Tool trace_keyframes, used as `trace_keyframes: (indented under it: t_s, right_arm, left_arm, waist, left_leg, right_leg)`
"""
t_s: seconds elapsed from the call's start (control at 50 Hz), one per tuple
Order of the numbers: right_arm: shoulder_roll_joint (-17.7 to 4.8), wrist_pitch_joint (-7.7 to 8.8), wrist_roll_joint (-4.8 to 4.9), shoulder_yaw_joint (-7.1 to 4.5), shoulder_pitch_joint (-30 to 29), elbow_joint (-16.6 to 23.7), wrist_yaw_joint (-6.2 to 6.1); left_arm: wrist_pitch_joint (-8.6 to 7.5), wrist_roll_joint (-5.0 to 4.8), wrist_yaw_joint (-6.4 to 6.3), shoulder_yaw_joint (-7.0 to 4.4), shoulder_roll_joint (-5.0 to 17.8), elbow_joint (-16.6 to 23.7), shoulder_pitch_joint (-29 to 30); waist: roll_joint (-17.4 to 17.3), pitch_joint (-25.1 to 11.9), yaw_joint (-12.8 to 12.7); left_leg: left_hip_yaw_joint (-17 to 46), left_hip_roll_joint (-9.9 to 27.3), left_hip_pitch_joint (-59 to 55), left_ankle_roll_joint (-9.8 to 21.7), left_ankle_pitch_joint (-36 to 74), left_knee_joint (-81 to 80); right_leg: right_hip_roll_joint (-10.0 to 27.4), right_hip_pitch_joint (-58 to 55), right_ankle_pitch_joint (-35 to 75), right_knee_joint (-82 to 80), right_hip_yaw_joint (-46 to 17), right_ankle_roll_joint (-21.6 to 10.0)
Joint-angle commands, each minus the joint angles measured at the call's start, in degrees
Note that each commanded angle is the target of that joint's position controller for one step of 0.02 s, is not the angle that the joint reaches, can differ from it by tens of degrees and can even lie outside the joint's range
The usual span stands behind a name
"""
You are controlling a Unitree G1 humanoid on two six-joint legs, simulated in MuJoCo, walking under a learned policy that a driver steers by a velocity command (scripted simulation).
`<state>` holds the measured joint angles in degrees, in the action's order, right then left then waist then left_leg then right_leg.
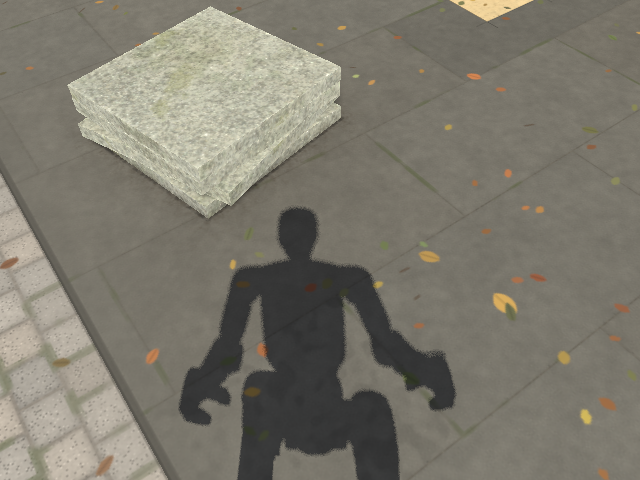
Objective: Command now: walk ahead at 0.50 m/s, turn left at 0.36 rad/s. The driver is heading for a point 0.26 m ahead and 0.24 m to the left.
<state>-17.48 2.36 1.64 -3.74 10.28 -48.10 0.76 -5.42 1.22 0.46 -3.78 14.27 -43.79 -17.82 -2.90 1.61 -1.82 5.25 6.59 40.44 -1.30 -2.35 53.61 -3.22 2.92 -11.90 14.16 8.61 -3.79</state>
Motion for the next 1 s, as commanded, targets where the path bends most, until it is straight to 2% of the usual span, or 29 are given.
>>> trace_keyframes:
  t_s: [0.02, 0.08, 0.14, 0.18, 0.2, 0.22, 0.24, 0.26, 0.28, 0.3, 0.32, 0.34, 0.36, 0.38, 0.42, 0.5, 0.56, 0.6, 0.64, 0.66, 0.68, 0.7, 0.72, 0.74, 0.76, 0.78, 0.82, 0.92, 1.0]
  right_arm:
    - [-1.78, 0.77, -0.39, -0.12, -3.01, 3.6, 0.81]
    - [-0.63, 0.9, -0.53, 0.57, -8.03, 6.05, 1.79]
    - [-0.87, 1.0, -0.5, 0.64, -10.75, 8.74, 3.01]
    - [-2.31, 0.79, -0.34, -0.08, -8.75, 9.65, 3.48]
    - [-3.67, 0.56, -0.23, -0.81, -5.54, 9.44, 3.43]
    - [-6.06, 0.39, -0.04, -2.08, 0.85, 8.34, 3.14]
    - [-9.23, 0.29, -0.41, -3.8, 9.44, 6.55, 2.26]
    - [-15.38, -0.08, -1.32, -5.22, 13.63, 6.03, 0.89]
    - [-15.28, 0.5, -1.76, -4.36, 10.99, 8.06, 0.92]
    - [-10.77, 0.66, -2.01, -3.01, 10.53, 8.35, 1.12]
    - [-8.31, 0.96, -1.52, -2.37, 7.74, 7.96, 1.15]
    - [-6.54, 1.07, -0.91, -1.87, 4.51, 7.93, 1.15]
    - [-4.69, 1.07, -0.97, -1.23, 2.05, 8.22, 0.89]
    - [-4.73, 1.02, -1.72, -1.07, 0.78, 8.6, 0.81]
    - [-5.71, 1.48, -2.2, -1.29, -0.8, 8.24, 0.7]
    - [-5.82, 0.78, -1.91, -1.1, -1.95, 6.88, -0.44]
    - [-5.76, -0.2, -2.06, -0.81, -0.76, 5.42, -0.9]
    - [-5.43, -0.69, -2.25, -0.48, -0.3, 4.26, -0.86]
    - [-4.91, -0.99, -2.02, -0.12, -0.91, 3.4, -0.79]
    - [-4.34, -1.07, -1.56, 0.18, -1.91, 3.19, -0.86]
    - [-3.47, -0.92, -1.39, 0.55, -0.72, 2.53, -0.86]
    - [-2.19, -0.38, -2.68, 0.95, 2.58, 2.4, -0.84]
    - [-0.98, -0.04, -3.36, 1.14, 9.28, 0.85, -0.78]
    - [-1.17, -0.37, -3.11, 1.37, 7.47, 0.35, -1.1]
    - [-2.12, -1.23, -2.67, 1.24, 5.31, 0.63, -1.3]
    - [-2.89, -2.22, -2.28, 1.0, 4.12, 0.12, -1.57]
    - [-3.9, -3.78, -2.2, 0.72, 2.74, -0.22, -1.75]
    - [-3.33, -3.6, -1.98, 0.69, 3.06, -2.34, -2.01]
    - [-2.77, -3.55, -1.92, 0.68, 3.54, -4.35, -2.25]
  left_arm:
    - [-1.05, -0.21, -0.82, -2.06, 8.37, 3.15, 3.25]
    - [-0.25, -0.82, -1.17, -2.51, 9.28, 1.04, 0.07]
    - [1.3, -1.61, -1.49, -2.98, 10.33, -0.27, -1.24]
    - [2.27, -1.89, -2.04, -3.37, 11.97, -0.09, 0.04]
    - [2.76, -2.05, -2.37, -3.53, 12.82, 0.1, 0.68]
    - [3.2, -2.14, -2.59, -3.56, 13.42, 0.24, 1.51]
    - [3.12, -2.39, -2.82, -3.1, 12.85, 0.39, 2.4]
    - [2.0, -0.54, -2.46, -1.46, 7.39, 2.3, -1.83]
    - [0.07, -0.55, -1.48, 0.16, 4.9, 2.73, -4.4]
    - [-0.91, -2.91, -0.67, -1.16, 10.07, 2.38, 0.99]
    - [-1.18, -3.72, -0.63, -0.84, 9.42, 3.28, 3.6]
    - [-1.03, -2.56, -1.19, -0.87, 8.99, 2.75, 4.78]
    - [-0.31, -1.67, -1.61, -1.41, 9.73, 2.37, 4.84]
    - [0.77, -1.65, -1.73, -1.52, 9.52, 1.98, 3.47]
    - [2.31, -1.43, -2.22, -1.15, 7.5, 1.03, 0.42]
    - [2.87, -0.86, -2.55, -0.3, 5.55, 1.17, 3.06]
    - [2.67, -1.25, -1.97, -0.09, 5.73, 1.49, 7.11]
    - [2.57, -1.29, -1.61, -0.23, 6.3, 1.67, 8.74]
    - [2.36, -0.93, -1.25, -0.5, 6.86, 1.62, 9.03]
    - [2.13, -0.6, -1.06, -0.6, 6.76, 1.05, 7.64]
    - [1.83, -0.07, -1.03, -0.8, 7.49, 0.56, 6.52]
    - [1.59, 0.46, -1.41, -1.34, 10.76, 0.75, 6.55]
    - [2.04, 0.44, -1.72, -1.31, 11.29, 0.74, 8.2]
    - [2.63, -0.02, -1.57, -0.45, 6.91, 0.38, 8.59]
    - [3.05, -0.43, -1.21, -0.07, 5.43, 0.12, 9.81]
    - [3.29, -0.6, -0.85, -0.09, 5.52, 0.28, 11.26]
    - [2.98, -0.73, -0.39, -0.36, 6.62, -0.35, 11.35]
    - [2.81, -0.97, -0.8, -0.3, 5.98, -3.16, 11.22]
    - [3.51, -1.15, -1.12, -0.35, 5.83, -4.95, 13.0]
  waist:
    - [5.24, 1.95, 0.01]
    - [4.4, 4.13, -2.32]
    - [5.05, 4.4, -2.62]
    - [7.31, 1.36, -0.35]
    - [8.67, -1.24, 1.78]
    - [8.86, -4.92, 5.57]
    - [6.72, -9.05, 10.69]
    - [-6.13, -15.51, 8.36]
    - [-8.98, -25.64, 5.5]
    - [-1.07, -24.38, 8.78]
    - [-0.06, -16.23, 7.25]
    - [3.62, -10.01, 5.11]
    - [2.9, -7.48, 3.31]
    - [1.34, -6.74, 1.68]
    - [0.37, -6.85, -0.3]
    - [-1.82, -8.3, 0.14]
    - [-2.37, -8.55, 2.43]
    - [-2.67, -7.63, 3.15]
    - [-2.86, -6.58, 2.63]
    - [-2.48, -6.33, 1.22]
    - [-0.8, -6.27, 0.52]
    - [4.03, -7.99, 2.94]
    - [10.6, -10.76, 6.91]
    - [11.97, -11.56, 4.99]
    - [11.4, -10.39, 4.61]
    - [9.5, -8.55, 4.13]
    - [7.42, -6.29, 3.17]
    - [5.22, -7.48, 2.38]
    - [3.51, -6.43, 2.39]
  left_leg:
    - [-1.64, 0.02, -1.44, 0.15, 8.8, -8.45]
    - [-4.1, -0.53, 0.7, 1.58, 8.39, -14.36]
    - [-7.01, -1.88, 2.69, 3.61, 1.61, -17.36]
    - [-10.42, -5.16, -2.94, 5.79, -4.23, -17.67]
    - [-12.05, -7.41, -7.81, 7.12, -7.34, -17.02]
    - [-12.66, -9.62, -16.42, 8.81, -8.24, -17.85]
    - [-10.07, -10.37, -31.0, 11.04, -1.96, -23.33]
    - [11.79, 3.74, -52.8, 18.11, 9.75, -21.84]
    - [38.92, 15.75, -63.11, 27.81, 17.23, -29.52]
    - [29.87, 14.15, -60.98, 24.67, 24.69, -30.41]
    - [19.83, 11.92, -53.17, 21.98, 29.47, -29.53]
    - [13.93, 9.18, -44.34, 19.33, 29.88, -30.51]
    - [10.39, 7.52, -37.58, 18.1, 29.97, -32.36]
    - [8.28, 6.26, -32.03, 17.62, 31.24, -34.15]
    - [4.26, 4.86, -27.6, 17.8, 36.08, -36.01]
    - [-1.79, 1.9, -28.53, 15.15, 35.68, -35.87]
    - [-1.97, 1.92, -30.51, 13.93, 29.55, -35.6]
    - [-0.28, 3.07, -31.6, 13.75, 25.29, -34.69]
    - [1.64, 3.95, -31.87, 13.07, 21.44, -32.13]
    - [1.86, 3.25, -31.03, 11.8, 18.11, -29.99]
    - [1.85, 1.18, -29.84, 9.3, 12.59, -27.92]
    - [0.52, -2.69, -27.54, 6.38, 3.69, -24.67]
    - [-1.28, -6.0, -23.32, 3.71, -10.76, -23.53]
    - [-2.34, -6.2, -23.72, 2.17, -16.27, -23.48]
    - [-2.38, -5.76, -24.8, 1.91, -15.76, -25.53]
    - [-2.37, -5.83, -25.26, 2.22, -14.21, -26.68]
    - [-1.55, -5.52, -25.58, 3.04, -11.01, -27.95]
    - [-1.11, -4.68, -27.33, 2.82, -3.24, -27.94]
    - [-1.38, -4.66, -27.5, 2.46, -3.04, -28.63]
  right_leg:
    - [15.25, 2.51, 15.82, -8.12, -2.38, -5.84]
    - [17.19, -2.94, 18.58, -6.99, -0.16, -5.47]
    - [19.24, -9.78, 27.31, -2.54, 1.26, -4.87]
    - [19.45, -11.63, 46.0, 3.97, 2.73, -3.54]
    - [19.28, -11.9, 55.58, 9.44, 3.21, -2.78]
    - [18.35, -10.0, 59.45, 18.51, 3.81, -1.69]
    - [15.66, -2.41, 52.87, 32.02, 4.65, 0.74]
    - [8.78, 19.65, 13.85, 53.76, 3.96, 4.69]
    - [-1.23, 32.47, -25.3, 68.97, -8.27, 6.65]
    - [2.92, 35.27, -22.72, 70.01, -15.15, 5.61]
    - [5.67, 36.73, -19.31, 65.56, -13.81, 4.79]
    - [7.87, 36.04, -16.5, 60.49, -12.31, 4.88]
    - [9.19, 32.7, -14.38, 57.08, -11.95, 5.03]
    - [9.47, 28.12, -12.65, 55.75, -11.98, 5.29]
    - [8.99, 25.09, -9.36, 51.23, -11.07, 6.57]
    - [8.43, 24.21, 1.3, 36.57, -10.2, 7.76]
    - [7.7, 22.0, 8.31, 27.55, -10.05, 7.79]
    - [7.26, 21.1, 7.93, 23.67, -10.38, 7.3]
    - [6.56, 19.3, 6.05, 19.37, -10.29, 5.92]
    - [5.94, 16.04, 8.89, 14.59, -9.73, 4.79]
    - [6.55, 11.28, 18.71, 9.01, -10.76, 3.4]
    - [11.92, 5.11, 37.2, 10.57, -16.01, 1.44]
    - [16.73, -0.81, 43.25, 13.79, -20.13, -3.83]
    - [17.1, 0.4, 37.09, 13.48, -21.27, -6.25]
    - [15.31, 3.17, 28.87, 12.69, -20.62, -5.32]
    - [12.87, 5.32, 23.33, 12.74, -18.4, -3.56]
    - [10.36, 7.16, 19.72, 13.4, -15.73, -1.37]
    - [9.12, 3.85, 26.38, 15.68, -13.97, -1.22]
    - [8.46, 3.44, 24.22, 15.54, -13.39, -1.46]
